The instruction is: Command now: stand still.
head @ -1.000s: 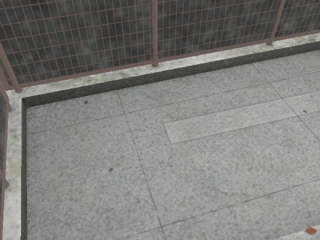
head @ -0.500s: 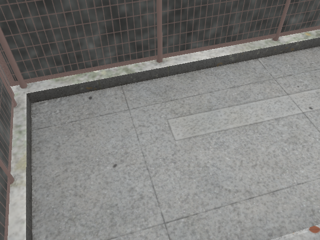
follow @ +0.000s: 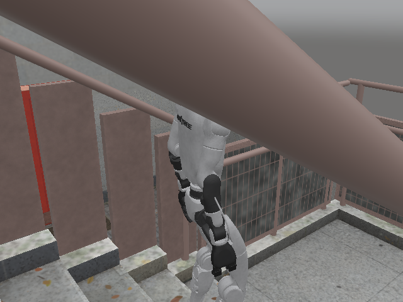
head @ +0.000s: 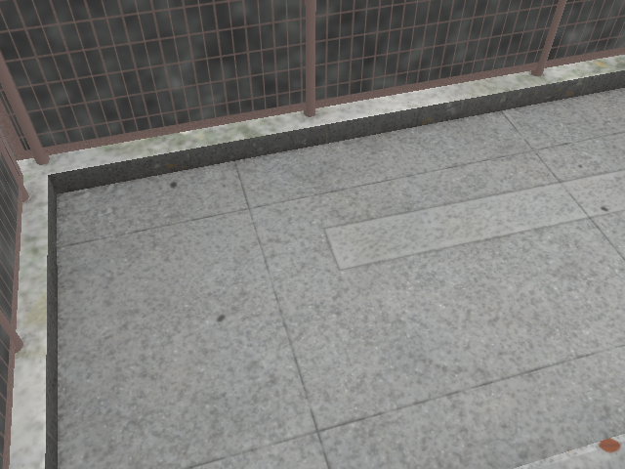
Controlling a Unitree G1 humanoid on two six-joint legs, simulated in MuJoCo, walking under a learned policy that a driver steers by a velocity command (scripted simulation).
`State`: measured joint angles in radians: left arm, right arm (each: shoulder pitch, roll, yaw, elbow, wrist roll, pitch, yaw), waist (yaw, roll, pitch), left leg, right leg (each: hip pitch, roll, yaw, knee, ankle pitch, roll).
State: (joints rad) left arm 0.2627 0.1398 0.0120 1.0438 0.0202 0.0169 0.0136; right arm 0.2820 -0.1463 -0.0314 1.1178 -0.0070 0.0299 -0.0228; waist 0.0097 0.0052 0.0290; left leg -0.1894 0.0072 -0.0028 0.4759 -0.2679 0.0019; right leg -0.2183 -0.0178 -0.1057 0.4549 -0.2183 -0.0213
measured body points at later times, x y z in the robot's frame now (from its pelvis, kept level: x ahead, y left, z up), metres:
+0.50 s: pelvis +0.11 -0.03 -0.02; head +0.12 -0.03 +0.43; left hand -0.02 +0.18 -0.16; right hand +0.18 -0.28 -0.17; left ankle +0.18 +0.12 -0.70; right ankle +0.01 -0.09 -0.74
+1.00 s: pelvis +0.40 -0.02 -0.22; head +0.41 -0.03 +0.23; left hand +0.53 +0.19 -0.34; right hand +0.26 -0.20 -0.36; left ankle +0.28 +0.08 -0.91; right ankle +0.57 -0.19 -0.87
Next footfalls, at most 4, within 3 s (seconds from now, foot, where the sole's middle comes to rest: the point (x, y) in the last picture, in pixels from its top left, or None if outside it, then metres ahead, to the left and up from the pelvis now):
0.74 left None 0.32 0.08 -0.95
1.20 right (408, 444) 0.71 -0.22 -1.12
1.54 left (346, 356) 0.98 -0.06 -1.12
1.90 right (406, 411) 0.81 -0.23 -1.12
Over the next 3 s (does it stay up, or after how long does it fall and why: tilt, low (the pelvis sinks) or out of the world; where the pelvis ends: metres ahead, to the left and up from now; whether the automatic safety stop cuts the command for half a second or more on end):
stays up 1.27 -0.34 -0.34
